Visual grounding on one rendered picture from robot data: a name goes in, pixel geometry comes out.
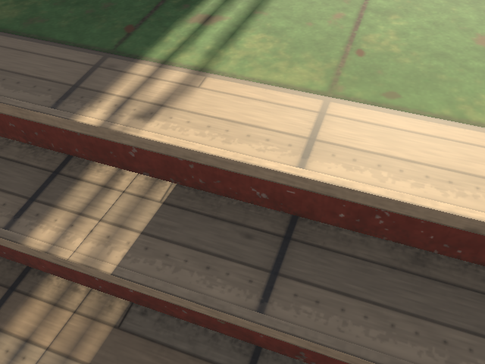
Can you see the stairs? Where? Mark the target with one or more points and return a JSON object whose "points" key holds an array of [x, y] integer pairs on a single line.
{"points": [[410, 308]]}

